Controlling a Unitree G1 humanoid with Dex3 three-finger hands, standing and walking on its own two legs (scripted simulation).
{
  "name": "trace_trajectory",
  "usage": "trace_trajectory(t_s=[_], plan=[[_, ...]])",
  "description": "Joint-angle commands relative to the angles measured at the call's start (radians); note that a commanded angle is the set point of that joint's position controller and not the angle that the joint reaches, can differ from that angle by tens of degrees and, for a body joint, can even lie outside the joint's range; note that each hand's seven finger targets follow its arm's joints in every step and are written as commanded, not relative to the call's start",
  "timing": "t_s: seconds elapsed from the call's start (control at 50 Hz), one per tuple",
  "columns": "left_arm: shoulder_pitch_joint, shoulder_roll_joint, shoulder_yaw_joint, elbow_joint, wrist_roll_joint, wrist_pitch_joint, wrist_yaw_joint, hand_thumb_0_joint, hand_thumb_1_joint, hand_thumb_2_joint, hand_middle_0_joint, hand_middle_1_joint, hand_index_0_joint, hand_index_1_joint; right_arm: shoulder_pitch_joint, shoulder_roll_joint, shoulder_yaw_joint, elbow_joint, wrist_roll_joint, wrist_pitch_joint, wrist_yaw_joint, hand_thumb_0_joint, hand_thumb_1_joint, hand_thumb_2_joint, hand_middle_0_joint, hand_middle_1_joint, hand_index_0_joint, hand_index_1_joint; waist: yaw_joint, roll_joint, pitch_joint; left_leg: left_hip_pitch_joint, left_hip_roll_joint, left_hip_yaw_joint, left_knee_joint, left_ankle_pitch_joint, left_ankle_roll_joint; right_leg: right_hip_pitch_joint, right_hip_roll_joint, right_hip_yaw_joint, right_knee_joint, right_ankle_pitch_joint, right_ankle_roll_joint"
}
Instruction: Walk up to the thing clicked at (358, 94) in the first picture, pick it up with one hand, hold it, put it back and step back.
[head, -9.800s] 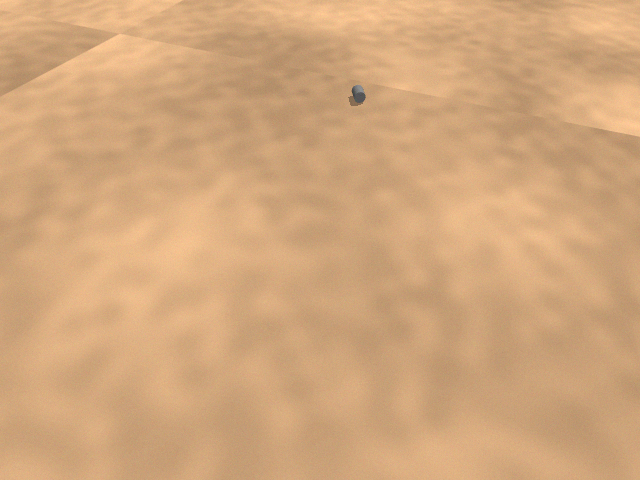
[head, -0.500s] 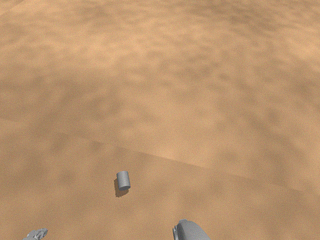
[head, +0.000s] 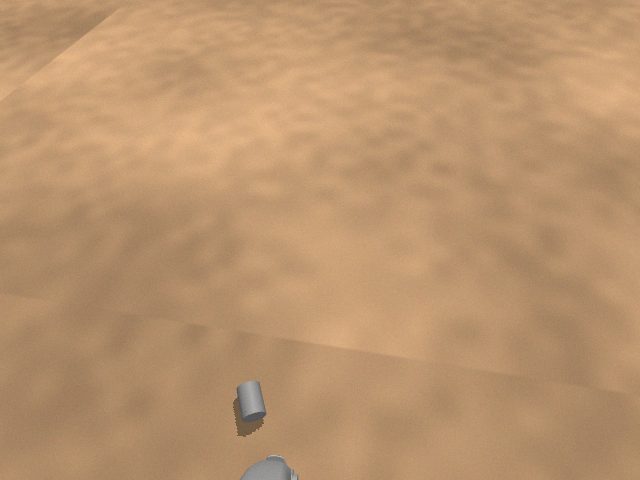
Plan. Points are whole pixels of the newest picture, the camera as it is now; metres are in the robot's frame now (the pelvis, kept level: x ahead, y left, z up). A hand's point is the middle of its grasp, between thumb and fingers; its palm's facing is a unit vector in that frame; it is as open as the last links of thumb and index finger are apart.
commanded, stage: walk up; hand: left
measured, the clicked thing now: (251, 401) +0.45 +0.26 -0.73
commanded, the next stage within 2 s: stand in 1.64 s
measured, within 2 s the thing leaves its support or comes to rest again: neither
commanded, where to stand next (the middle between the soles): +0.07 +0.02 m, yaw +1 degrees
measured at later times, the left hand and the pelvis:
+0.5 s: hand out of the picture -0.03 +0.28 -0.15, palm faces +0.01 -0.90 -0.44, open 7.3 cm; pelvis -0.07 +0.00 -0.01, yaw +0 degrees
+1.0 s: hand out of the picture +0.01 +0.27 -0.15, palm faces +0.04 -0.92 -0.39, open 7.3 cm; pelvis -0.06 +0.00 -0.01, yaw +3 degrees
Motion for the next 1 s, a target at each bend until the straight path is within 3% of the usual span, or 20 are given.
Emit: trace_trajectory(t_s=[0.0,0.06,0.08,0.1,0.18,0.3,0.32,0.34,0.36,0.42,0.54,0.6,0.62,0.64,0.66,0.84,0.86,0.9,0.92,0.98], plan=[[-0.09,0.252,0.058,-0.11,-0.017,0.022,0.03,0.0,0.9,0.9,-0.2,-0.3,-0.2,-0.3,0.041,-0.161,-0.052,-0.053,-0.013,-0.003,-0.025,0.0,-0.9,-0.9,0.2,0.3,0.2,0.3,-0.028,-0.191,-0.114,0.175,-0.038,0.082,-0.165,0.131,0.023,-0.103,-0.19,0.078,0.095,0.729,-0.11],[-0.014,0.196,0.052,-0.102,-0.048,0.031,0.043,0.0,0.9,0.9,-0.2,-0.3,-0.2,-0.3,0.016,-0.263,-0.084,-0.097,-0.039,-0.003,-0.022,0.0,-0.9,-0.9,0.2,0.3,0.2,0.3,-0.018,0.05,-0.208,0.315,0.215,-0.206,-0.305,0.885,0.169,-0.186,0.013,0.055,0.392,0.287,0.007],[0.013,0.197,0.055,-0.095,-0.051,0.042,0.053,0.0,0.9,0.9,-0.2,-0.3,-0.2,-0.3,0.005,-0.289,-0.092,-0.107,-0.017,0.0,-0.018,0.0,-0.9,-0.9,0.2,0.3,0.2,0.3,-0.028,0.192,-0.275,0.35,0.331,-0.337,-0.324,1.016,0.295,-0.208,0.085,0.046,0.584,-0.296,0.003],[0.008,0.205,0.06,-0.073,-0.041,0.052,0.061,0.0,0.9,0.9,-0.2,-0.3,-0.2,-0.3,-0.001,-0.273,-0.093,-0.105,-0.016,0.005,-0.019,0.0,-0.9,-0.9,0.2,0.3,0.2,0.3,-0.031,0.154,-0.282,0.283,0.352,-0.379,-0.331,0.889,0.323,-0.193,0.071,0.123,0.698,-0.359,0.004],[0.06,0.211,0.069,-0.038,-0.025,0.061,0.037,0.0,0.9,0.9,-0.2,-0.3,-0.2,-0.3,-0.136,-0.21,-0.082,-0.165,-0.031,0.02,-0.032,0.0,-0.9,-0.9,0.2,0.3,0.2,0.3,0.014,0.121,-0.224,0.152,0.219,-0.186,-0.355,0.2,0.227,-0.229,0.022,0.093,0.637,-0.222,-0.008],[0.152,0.188,0.098,0.01,0.02,0.028,0.016,0.0,0.9,0.9,-0.2,-0.3,-0.2,-0.3,-0.106,-0.205,-0.085,-0.161,-0.043,0.044,-0.009,0.0,-0.9,-0.9,0.2,0.3,0.2,0.3,0.025,0.103,-0.239,0.078,0.18,-0.182,-0.27,-0.081,0.145,-0.016,0.023,-0.001,-0.035,-0.076,-0.019],[0.121,0.22,0.105,-0.007,0.039,0.017,0.018,0.0,0.9,0.9,-0.2,-0.3,-0.2,-0.3,-0.069,-0.157,-0.073,-0.153,-0.033,0.049,-0.008,0.0,-0.9,-0.9,0.2,0.3,0.2,0.3,0.008,-0.008,-0.188,-0.056,0.11,-0.127,-0.17,-0.158,0.086,0.014,-0.033,0.134,-0.131,-0.144,-0.046],[0.069,0.349,0.142,-0.05,0.057,0.016,0.023,0.0,0.9,0.9,-0.2,-0.3,-0.2,-0.3,-0.163,-0.12,-0.065,-0.19,-0.028,0.037,-0.009,0.0,-0.9,-0.9,0.2,0.3,0.2,0.3,0.067,-0.286,-0.099,-0.238,-0.107,-0.008,0.092,-0.266,0.01,-0.135,-0.353,0.606,-0.283,-0.301,-0.185],[-0.015,0.415,0.147,-0.091,0.06,0.011,0.025,0.0,0.9,0.9,-0.2,-0.3,-0.2,-0.3,-0.214,-0.19,-0.088,-0.183,-0.034,0.036,-0.028,0.0,-0.9,-0.9,0.2,0.3,0.2,0.3,0.077,-0.264,-0.021,-0.137,-0.07,-0.141,0.274,-0.314,-0.019,-0.356,-0.496,0.721,-0.316,-0.203,-0.3],[-0.158,0.261,0.117,-0.097,0.043,-0.01,0.03,0.0,0.9,0.9,-0.2,-0.3,-0.2,-0.3,-0.056,-0.151,-0.084,-0.107,-0.013,0.022,-0.014,0.0,-0.9,-0.9,0.2,0.3,0.2,0.3,-0.042,-0.093,-0.016,-0.111,-0.114,-0.131,0.384,-0.123,-0.012,-0.244,-0.268,0.292,-0.177,0.135,-0.174],[0.01,0.248,0.11,-0.072,0.052,-0.019,0.002,0.0,0.9,0.9,-0.2,-0.3,-0.2,-0.3,-0.111,-0.148,-0.054,-0.085,-0.031,-0.027,0.008,0.0,-0.9,-0.9,0.2,0.3,0.2,0.3,0.078,-0.233,-0.089,-0.025,-0.043,0.052,-0.116,-0.207,-0.027,0.049,-0.226,0.226,-0.138,-0.041,-0.163],[0.018,0.237,0.083,-0.078,0.029,0.003,-0.012,0.0,0.9,0.9,-0.2,-0.3,-0.2,-0.3,-0.01,-0.132,-0.056,-0.04,-0.033,-0.058,-0.007,0.0,-0.9,-0.9,0.2,0.3,0.2,0.3,0.006,-0.185,-0.128,0.291,-0.073,0.093,-0.391,0.002,0.008,-0.091,-0.184,0.127,0.038,0.241,-0.108],[0.028,0.186,0.063,-0.082,0.025,0.004,-0.013,0.0,0.9,0.9,-0.2,-0.3,-0.2,-0.3,0.053,-0.165,-0.07,-0.026,-0.038,-0.07,-0.015,0.0,-0.9,-0.9,0.2,0.3,0.2,0.3,-0.022,-0.087,-0.183,0.451,0.008,-0.066,-0.413,-0.007,0.041,-0.207,-0.15,0.085,0.185,0.232,-0.067],[-0.01,0.128,0.05,-0.104,0.011,0.003,-0.019,0.0,0.9,0.9,-0.2,-0.3,-0.2,-0.3,0.089,-0.283,-0.091,-0.027,-0.049,-0.078,-0.018,0.0,-0.9,-0.9,0.2,0.3,0.2,0.3,-0.046,0.15,-0.188,0.513,0.266,-0.508,-0.482,-0.13,0.161,-0.463,0.011,-0.014,0.355,-0.097,-0.003],[-0.08,0.24,0.084,-0.098,0.023,0.005,0.0,0.0,0.9,0.9,-0.2,-0.3,-0.2,-0.3,0.119,-0.349,-0.11,-0.024,-0.033,-0.075,-0.012,0.0,-0.9,-0.9,0.2,0.3,0.2,0.3,-0.084,0.102,-0.127,0.367,0.383,-0.621,-0.518,-0.16,0.296,-0.439,-0.023,0.093,0.432,-0.302,-0.01],[0.065,0.182,0.074,0.023,0.021,-0.023,-0.007,0.0,0.9,0.9,-0.2,-0.3,-0.2,-0.3,-0.081,-0.196,-0.042,-0.068,-0.024,-0.036,-0.003,0.0,-0.9,-0.9,0.2,0.3,0.2,0.3,0.03,0.111,-0.098,0.006,0.139,-0.104,-0.314,-0.011,0.129,0.027,0.008,-0.028,-0.007,0.084,0.004],[0.068,0.195,0.074,0.025,0.025,-0.031,0.002,0.0,0.9,0.9,-0.2,-0.3,-0.2,-0.3,-0.072,-0.15,-0.024,-0.065,-0.016,-0.026,-0.004,0.0,-0.9,-0.9,0.2,0.3,0.2,0.3,0.04,0.055,-0.109,-0.02,0.109,-0.077,-0.231,-0.022,0.095,0.078,-0.008,0.025,-0.098,0.095,-0.001],[-0.009,0.318,0.088,-0.002,0.038,-0.052,0.013,0.0,0.9,0.9,-0.2,-0.3,-0.2,-0.3,-0.036,-0.089,-0.008,-0.058,-0.009,-0.013,-0.008,0.0,-0.9,-0.9,0.2,0.3,0.2,0.3,0.014,-0.185,-0.111,-0.059,-0.039,-0.011,0.015,-0.233,0.015,-0.045,-0.358,0.536,-0.331,-0.119,-0.14],[-0.078,0.346,0.089,-0.007,0.036,-0.047,0.011,0.0,0.9,0.9,-0.2,-0.3,-0.2,-0.3,-0.035,-0.162,-0.035,-0.025,-0.014,-0.007,-0.016,0.0,-0.9,-0.9,0.2,0.3,0.2,0.3,0.003,-0.144,-0.08,0.078,-0.001,-0.046,0.097,-0.296,0.008,-0.22,-0.407,0.548,-0.306,-0.139,-0.218],[-0.137,0.273,0.067,-0.001,0.032,-0.044,0.01,0.0,0.9,0.9,-0.2,-0.3,-0.2,-0.3,0.007,-0.148,-0.032,0.026,-0.007,-0.014,-0.007,0.0,-0.9,-0.9,0.2,0.3,0.2,0.3,-0.026,-0.168,-0.091,0.116,0.026,0.0,-0.033,-0.17,0.017,-0.175,-0.276,0.325,-0.232,-0.014,-0.148]])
